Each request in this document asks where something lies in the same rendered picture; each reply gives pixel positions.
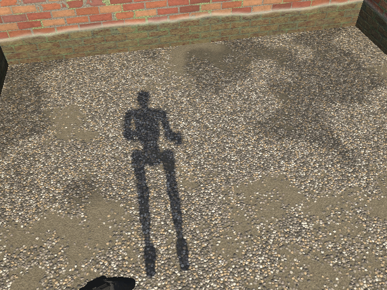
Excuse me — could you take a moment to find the left robot hand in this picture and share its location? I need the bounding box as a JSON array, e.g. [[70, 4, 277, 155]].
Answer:
[[79, 275, 135, 290]]

